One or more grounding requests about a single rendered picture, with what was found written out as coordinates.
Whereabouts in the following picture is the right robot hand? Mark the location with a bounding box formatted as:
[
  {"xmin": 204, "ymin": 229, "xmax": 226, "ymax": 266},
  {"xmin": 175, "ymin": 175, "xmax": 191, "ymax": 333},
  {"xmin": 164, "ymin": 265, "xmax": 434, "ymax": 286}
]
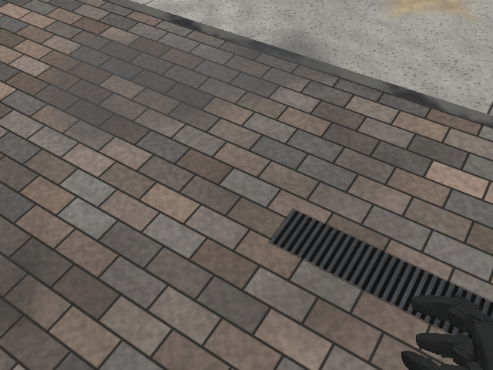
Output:
[{"xmin": 401, "ymin": 294, "xmax": 493, "ymax": 370}]

